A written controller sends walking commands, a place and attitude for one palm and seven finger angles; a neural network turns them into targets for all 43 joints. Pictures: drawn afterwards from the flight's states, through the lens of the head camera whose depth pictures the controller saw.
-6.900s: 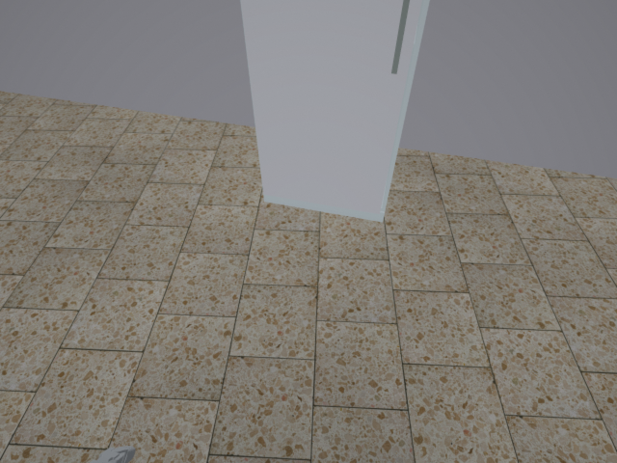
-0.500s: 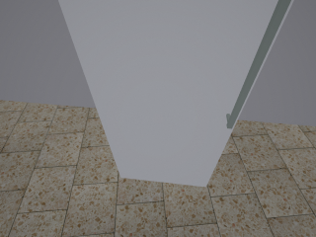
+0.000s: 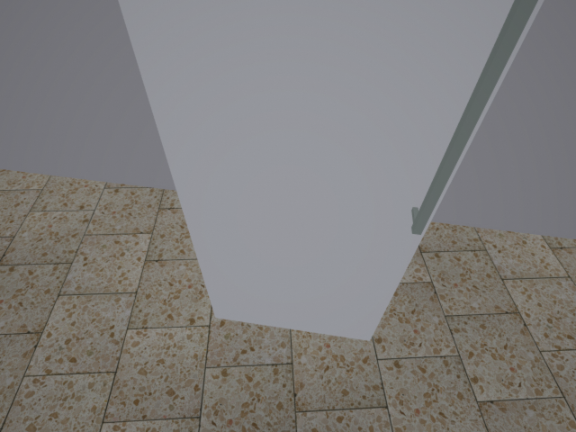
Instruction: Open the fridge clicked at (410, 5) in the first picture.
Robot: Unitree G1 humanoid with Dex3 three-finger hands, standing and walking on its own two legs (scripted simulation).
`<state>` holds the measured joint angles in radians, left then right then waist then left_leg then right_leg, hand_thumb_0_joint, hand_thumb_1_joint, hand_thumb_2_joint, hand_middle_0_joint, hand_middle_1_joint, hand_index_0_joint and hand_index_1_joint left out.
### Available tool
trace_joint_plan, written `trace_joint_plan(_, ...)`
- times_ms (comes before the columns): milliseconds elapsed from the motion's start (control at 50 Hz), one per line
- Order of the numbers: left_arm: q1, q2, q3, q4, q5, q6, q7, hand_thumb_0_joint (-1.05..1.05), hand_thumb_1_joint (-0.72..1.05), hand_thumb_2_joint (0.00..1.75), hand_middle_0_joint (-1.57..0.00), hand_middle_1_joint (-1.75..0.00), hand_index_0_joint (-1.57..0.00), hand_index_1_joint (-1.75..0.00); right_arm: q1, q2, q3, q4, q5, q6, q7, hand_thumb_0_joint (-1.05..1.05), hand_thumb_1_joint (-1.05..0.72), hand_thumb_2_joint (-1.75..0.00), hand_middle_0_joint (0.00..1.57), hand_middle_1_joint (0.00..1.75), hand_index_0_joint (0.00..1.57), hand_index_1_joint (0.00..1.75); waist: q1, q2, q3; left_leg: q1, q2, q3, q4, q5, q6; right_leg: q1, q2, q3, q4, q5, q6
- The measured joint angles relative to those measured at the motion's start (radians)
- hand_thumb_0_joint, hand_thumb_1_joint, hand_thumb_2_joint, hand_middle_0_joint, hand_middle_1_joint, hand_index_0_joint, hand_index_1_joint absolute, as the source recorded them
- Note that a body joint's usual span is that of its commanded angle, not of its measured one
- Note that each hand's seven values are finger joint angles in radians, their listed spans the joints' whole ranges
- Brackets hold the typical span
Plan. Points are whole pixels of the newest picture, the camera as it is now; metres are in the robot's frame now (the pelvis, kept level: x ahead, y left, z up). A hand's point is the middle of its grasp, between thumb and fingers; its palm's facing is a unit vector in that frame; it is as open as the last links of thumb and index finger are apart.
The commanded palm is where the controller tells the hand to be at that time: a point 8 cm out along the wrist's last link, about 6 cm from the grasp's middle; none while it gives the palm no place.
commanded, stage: look again from close up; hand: right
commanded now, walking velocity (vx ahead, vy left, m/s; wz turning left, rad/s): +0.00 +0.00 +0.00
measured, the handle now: (465, 113) +0.50 -0.21 +0.21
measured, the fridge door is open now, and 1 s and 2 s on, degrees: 0 0 0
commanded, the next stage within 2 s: none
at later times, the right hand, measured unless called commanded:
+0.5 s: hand out of the picture +0.00 -0.19 -0.18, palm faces +0.03 +0.98 -0.19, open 7.4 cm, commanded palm none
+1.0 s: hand out of the picture -0.03 -0.17 -0.18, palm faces +0.04 +0.99 -0.16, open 7.4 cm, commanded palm none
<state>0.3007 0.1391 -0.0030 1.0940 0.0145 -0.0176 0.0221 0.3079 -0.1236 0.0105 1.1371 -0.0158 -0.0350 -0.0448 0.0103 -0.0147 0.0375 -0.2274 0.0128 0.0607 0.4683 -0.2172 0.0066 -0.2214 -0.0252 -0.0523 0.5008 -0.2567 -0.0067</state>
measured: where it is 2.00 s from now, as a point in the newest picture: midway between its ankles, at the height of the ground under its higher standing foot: outside the picture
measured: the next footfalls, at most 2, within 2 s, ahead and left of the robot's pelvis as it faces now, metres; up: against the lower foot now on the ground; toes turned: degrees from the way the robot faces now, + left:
none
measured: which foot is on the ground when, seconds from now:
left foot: down 0.00-1.00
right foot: down 0.00-1.00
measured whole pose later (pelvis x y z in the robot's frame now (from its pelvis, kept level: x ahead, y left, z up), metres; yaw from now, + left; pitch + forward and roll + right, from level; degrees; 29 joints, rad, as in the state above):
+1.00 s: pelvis -0.02 -0.01 +0.00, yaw +0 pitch -2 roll +0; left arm 0.30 0.13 -0.01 1.11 0.01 -0.01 0.02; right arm 0.34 -0.14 0.01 1.09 -0.02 -0.01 -0.04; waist -0.01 0.02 0.03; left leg -0.21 0.04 0.05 0.43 -0.18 -0.01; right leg -0.20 0.00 -0.06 0.45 -0.21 -0.03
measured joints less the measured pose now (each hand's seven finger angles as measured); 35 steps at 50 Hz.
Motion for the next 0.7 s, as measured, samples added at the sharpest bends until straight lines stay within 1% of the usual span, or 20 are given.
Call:
trace_joint_plan(40, 0.007, 0.003, 0.0, -0.009, 0.003, 0.001, 0.003, 0.01, 0.91, 0.9, -0.2, -0.3, -0.2, -0.3, 0.001, -0.005, 0.0, -0.008, 0.0, 0.007, 0.002, 0.0, -0.91, -0.9, 0.2, 0.3, 0.2, 0.3, 0.002, 0.001, -0.018, 0.003, 0.008, 0.001, 0.019, -0.015, -0.005, 0.005, 0.007, 0.002, 0.012, -0.01, -0.004)
trace_joint_plan(100, 0.013, 0.008, -0.002, -0.02, 0.005, 0.006, 0.004, 0.02, 0.92, 0.9, -0.2, -0.3, -0.2, -0.3, -0.003, -0.015, -0.002, -0.028, -0.001, 0.014, 0.003, 0.0, -0.91, -0.9, 0.2, 0.3, 0.2, 0.3, -0.001, 0.007, -0.04, 0.006, 0.017, -0.001, 0.035, -0.027, -0.012, 0.011, 0.016, 0.0, 0.02, -0.018, -0.01)
trace_joint_plan(160, 0.014, 0.013, -0.003, -0.032, 0.005, 0.005, 0.002, 0.02, 0.93, 0.9, -0.2, -0.3, -0.2, -0.3, -0.01, -0.03, -0.006, -0.05, -0.003, 0.017, 0.003, 0.0, -0.91, -0.9, 0.2, 0.3, 0.2, 0.3, -0.004, 0.016, -0.048, 0.005, 0.023, -0.005, 0.036, -0.026, -0.017, 0.013, 0.022, -0.004, 0.016, -0.015, -0.016)
trace_joint_plan(260, 0.009, 0.018, -0.006, -0.044, 0.004, -0.003, 0.0, 0.02, 0.92, 0.9, -0.2, -0.3, -0.2, -0.3, -0.021, -0.048, -0.009, -0.077, -0.002, 0.018, 0.006, 0.0, -0.91, -0.9, 0.2, 0.3, 0.2, 0.3, -0.007, 0.025, -0.039, 0.004, 0.03, -0.007, 0.02, -0.011, -0.022, 0.013, 0.03, -0.006, -0.003, 0.0, -0.022)
trace_joint_plan(380, -0.001, 0.02, -0.01, -0.041, 0.003, -0.004, -0.002, 0.01, 0.91, 0.9, -0.2, -0.3, -0.2, -0.3, -0.019, -0.056, -0.01, -0.083, 0.0, 0.023, 0.009, 0.0, -0.91, -0.9, 0.2, 0.3, 0.2, 0.3, -0.01, 0.032, -0.026, 0.009, 0.034, -0.008, 0.002, 0.004, -0.026, 0.017, 0.034, -0.007, -0.02, 0.015, -0.026)
trace_joint_plan(700, -0.013, 0.014, -0.009, -0.011, -0.001, 0.004, -0.005, 0.01, 0.91, 0.9, -0.2, -0.3, -0.2, -0.3, 0.018, -0.035, -0.002, -0.053, -0.002, 0.028, 0.011, 0.0, -0.91, -0.9, 0.2, 0.3, 0.2, 0.3, -0.018, 0.036, -0.015, 0.017, 0.035, -0.007, -0.029, 0.03, -0.028, 0.024, 0.037, -0.007, -0.05, 0.04, -0.027)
